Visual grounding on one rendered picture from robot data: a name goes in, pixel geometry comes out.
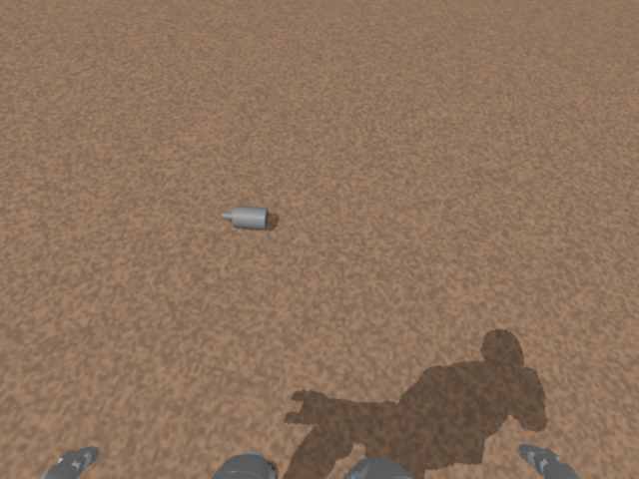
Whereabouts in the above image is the left robot hand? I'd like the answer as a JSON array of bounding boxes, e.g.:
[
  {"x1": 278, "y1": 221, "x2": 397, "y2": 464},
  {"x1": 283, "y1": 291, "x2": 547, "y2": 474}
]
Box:
[{"x1": 40, "y1": 447, "x2": 99, "y2": 479}]

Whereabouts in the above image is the right robot hand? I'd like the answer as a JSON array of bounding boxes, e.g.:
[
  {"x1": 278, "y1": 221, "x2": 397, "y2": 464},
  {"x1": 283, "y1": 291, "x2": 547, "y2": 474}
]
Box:
[{"x1": 518, "y1": 444, "x2": 580, "y2": 479}]

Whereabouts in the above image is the bottle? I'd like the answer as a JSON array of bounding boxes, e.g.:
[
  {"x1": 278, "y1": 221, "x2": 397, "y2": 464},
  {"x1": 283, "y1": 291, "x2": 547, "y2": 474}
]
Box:
[{"x1": 222, "y1": 206, "x2": 268, "y2": 230}]

